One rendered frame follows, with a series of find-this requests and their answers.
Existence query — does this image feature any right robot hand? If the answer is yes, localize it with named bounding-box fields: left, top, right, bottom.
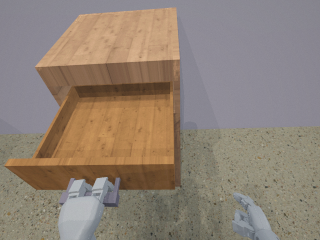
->
left=232, top=192, right=272, bottom=240

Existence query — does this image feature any left robot hand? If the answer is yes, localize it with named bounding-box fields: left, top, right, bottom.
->
left=58, top=177, right=114, bottom=240

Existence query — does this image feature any robot right forearm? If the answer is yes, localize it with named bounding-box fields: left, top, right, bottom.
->
left=254, top=229, right=280, bottom=240

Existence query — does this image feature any cabinet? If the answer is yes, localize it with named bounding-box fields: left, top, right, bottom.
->
left=35, top=7, right=181, bottom=187

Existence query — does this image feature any handle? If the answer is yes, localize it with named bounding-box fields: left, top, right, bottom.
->
left=59, top=177, right=121, bottom=207

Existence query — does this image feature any drawer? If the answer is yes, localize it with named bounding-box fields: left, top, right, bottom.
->
left=4, top=81, right=175, bottom=190

